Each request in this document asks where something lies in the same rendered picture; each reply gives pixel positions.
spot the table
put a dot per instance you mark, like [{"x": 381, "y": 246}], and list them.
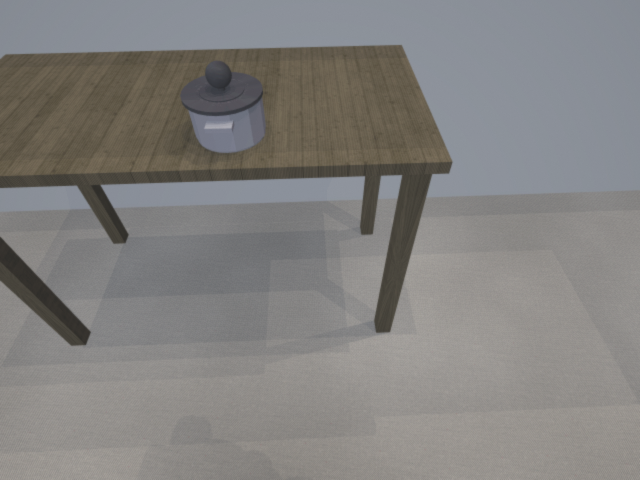
[{"x": 100, "y": 118}]

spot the knob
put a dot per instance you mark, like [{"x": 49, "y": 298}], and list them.
[{"x": 218, "y": 74}]

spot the lid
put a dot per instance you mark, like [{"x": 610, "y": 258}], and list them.
[{"x": 242, "y": 93}]

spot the pot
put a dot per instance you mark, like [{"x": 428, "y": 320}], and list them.
[{"x": 230, "y": 133}]

